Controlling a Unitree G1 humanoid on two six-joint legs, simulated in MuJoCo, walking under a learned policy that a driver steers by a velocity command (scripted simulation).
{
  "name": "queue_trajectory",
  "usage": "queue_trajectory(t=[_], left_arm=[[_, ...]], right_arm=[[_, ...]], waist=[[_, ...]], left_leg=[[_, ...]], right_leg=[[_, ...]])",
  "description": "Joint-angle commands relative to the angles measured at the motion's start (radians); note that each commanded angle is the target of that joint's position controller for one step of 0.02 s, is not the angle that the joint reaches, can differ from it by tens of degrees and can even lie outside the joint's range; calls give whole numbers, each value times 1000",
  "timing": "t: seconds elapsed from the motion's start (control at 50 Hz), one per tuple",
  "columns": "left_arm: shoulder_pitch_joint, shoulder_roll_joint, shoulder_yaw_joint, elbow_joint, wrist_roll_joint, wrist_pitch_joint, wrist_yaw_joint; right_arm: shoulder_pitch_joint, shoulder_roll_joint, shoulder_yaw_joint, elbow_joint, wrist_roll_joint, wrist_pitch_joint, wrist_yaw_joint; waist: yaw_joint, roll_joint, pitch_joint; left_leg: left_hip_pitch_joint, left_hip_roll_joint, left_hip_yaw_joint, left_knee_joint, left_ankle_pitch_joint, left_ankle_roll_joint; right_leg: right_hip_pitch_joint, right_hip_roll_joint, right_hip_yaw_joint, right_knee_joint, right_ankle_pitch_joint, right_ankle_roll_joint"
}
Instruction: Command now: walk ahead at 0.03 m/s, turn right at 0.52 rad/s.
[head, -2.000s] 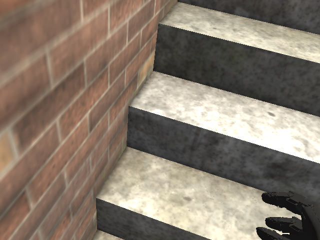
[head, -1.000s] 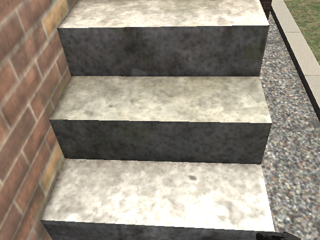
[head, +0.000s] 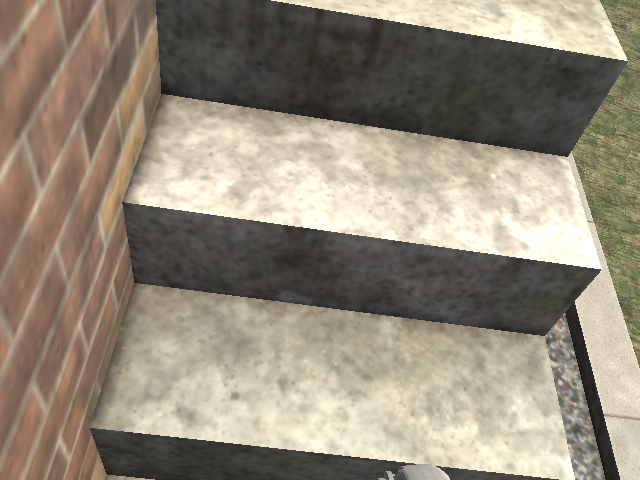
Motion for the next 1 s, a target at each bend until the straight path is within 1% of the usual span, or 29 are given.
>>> queue_trajectory(t=[0.02,0.06,0.1,0.16,0.2,0.22,0.24,0.28,0.3,0.32,0.36,0.4,0.42,0.5,0.52,0.56,0.58,0.6,0.62,0.64,0.72,0.78,0.82,0.86,0.88,0.9,0.94,0.96,1.0], left_arm=[[-201,-22,-25,-218,5,-58,-31],[-268,-55,-42,-269,-7,-63,-53],[-187,-18,-30,-271,-3,-64,-68],[-54,96,28,-275,-5,-87,-52],[129,161,84,-175,-33,-54,-21],[11,130,78,-198,-6,-59,13],[-18,49,64,-218,-9,-91,23],[-121,44,69,-226,-19,-160,18],[-213,40,67,-226,-18,-171,22],[-280,69,72,-246,-18,-181,17],[-143,70,68,-220,-22,-193,8],[31,104,89,-185,-55,-178,5],[43,131,99,-184,-51,-180,16],[-151,113,73,-268,-27,-133,17],[-220,129,70,-256,-8,-97,14],[-194,33,60,-185,-11,-89,-23],[-304,-60,30,-227,-4,-83,-50],[-140,-31,42,-250,-25,-84,-56],[36,41,52,-237,-63,-43,-56],[-21,108,68,-252,-72,-19,-52],[-54,65,59,-189,-5,-13,-59],[-95,16,48,-139,-20,-28,-69],[-170,-15,49,-106,12,-45,-76],[-137,-31,35,-67,32,-50,-81],[-36,0,38,-24,23,-64,-82],[24,82,74,50,22,-87,-78],[-18,170,112,89,16,-95,-74],[4,166,108,99,19,-85,-56],[-19,178,104,60,33,-76,-11]], right_arm=[[44,-152,-39,-21,12,5,-8],[81,-180,-51,6,36,19,-16],[-28,-231,-56,-2,30,22,-8],[-30,-366,-82,26,53,12,46],[-163,-264,-31,-39,20,-40,82],[-167,-204,-18,-86,32,-69,110],[-208,-178,-13,-123,63,-78,127],[-102,-95,10,-163,38,-81,121],[11,-81,3,-96,38,-78,114],[85,-74,-2,-63,52,-70,117],[-9,-75,0,-70,40,-54,101],[-245,-78,7,-181,46,-51,104],[-282,-81,8,-210,48,-52,120],[-125,-79,-2,-128,51,-12,110],[23,-20,20,-81,45,-9,104],[230,-16,-10,38,57,-17,114],[231,54,9,59,57,-37,113],[-4,-98,-18,3,33,-48,90],[-218,-136,-26,-71,36,-47,63],[-268,-142,-31,-105,32,-50,53],[-256,-91,-35,-70,29,-71,31],[-168,-97,-57,-41,36,-36,23],[-97,-34,-34,-62,45,-15,26],[-52,62,-21,-60,31,-28,60],[-92,130,-2,-57,24,-51,85],[25,108,-8,6,41,-68,102],[131,22,-9,59,102,-83,103],[37,45,10,37,116,-81,102],[-179,65,33,-20,103,-76,90]], waist=[[-1,271,-39],[-20,283,-30],[63,233,-73],[155,129,-351],[191,-100,-377],[75,-175,-370],[62,-104,-239],[-89,31,-77],[-154,111,-31],[-200,56,-10],[-90,22,-32],[32,-113,-93],[25,-126,-145],[-117,-74,-227],[-252,82,-227],[-283,177,-211],[-297,114,-151],[-72,245,-106],[44,310,-141],[12,282,-108],[-11,-8,8],[-88,77,22],[-146,74,12],[-179,-125,-52],[-108,-191,-102],[-104,-240,-199],[-118,-123,-293],[-86,-75,-280],[-21,-19,-165]], left_leg=[[334,207,-124,-25,1076,155],[262,242,-110,-112,1082,153],[193,217,-33,-82,1388,140],[7,244,-80,244,1760,86],[-457,28,-155,662,619,6],[-569,-60,-257,1058,-43,-35],[-634,-77,-386,1289,-300,-40],[-539,-46,-522,1273,-462,49],[-376,-96,-401,1199,-357,65],[-413,-160,-312,1301,-284,21],[-578,-184,-285,1402,-303,-31],[-818,-106,-448,1368,-467,-22],[-855,-93,-441,1366,-435,-31],[-615,-55,-370,1144,-165,-50],[-415,-93,-154,686,-21,-22],[-108,-104,-98,360,239,66],[-182,-72,-232,251,247,117],[-295,59,-559,341,818,172],[-481,182,-829,237,562,242],[-567,189,-889,210,226,249],[-691,62,-790,347,-20,165],[-680,-25,-653,327,-143,131],[-488,-122,-476,461,7,84],[-615,-224,-311,843,-94,-8],[-874,-269,-218,1123,-309,-45],[-1000,-219,-194,1372,-458,-41],[-921,-136,-178,1435,-340,-10],[-1007,-105,-210,1430,-402,15],[-1165,-52,-266,1499,-372,35]], right_leg=[[-313,-78,-86,-215,-76,-29],[-169,-114,-161,-434,-46,-73],[67,-84,-192,-617,-26,-141],[747,-17,-126,-1050,243,-322],[1109,-59,132,-1149,549,-450],[1034,-150,336,-1250,555,-486],[797,-218,409,-1234,498,-441],[374,-244,415,-1100,590,-274],[177,-202,297,-1130,468,-221],[172,-256,324,-1098,522,-262],[352,-254,317,-1148,541,-277],[639,-250,355,-1143,686,-264],[723,-270,409,-1152,756,-294],[536,-280,351,-1081,764,-282],[475,-160,136,-1066,658,-213],[397,17,-147,-693,31,-131],[357,29,-117,-327,-188,-94],[321,-6,138,-268,-59,-55],[402,-98,187,-290,28,-27],[410,-127,202,-281,-21,-26],[563,-219,142,-866,329,-165],[779,-207,10,-1488,487,-240],[779,-126,-139,-1917,613,-212],[982,-176,-195,-1968,987,-171],[1181,-247,-177,-1704,1629,-144],[1329,-342,-176,-1477,1925,-213],[1289,-416,-183,-1507,1757,-341],[1323,-455,-147,-1528,1537,-370],[1311,-506,-121,-1557,1388,-352]])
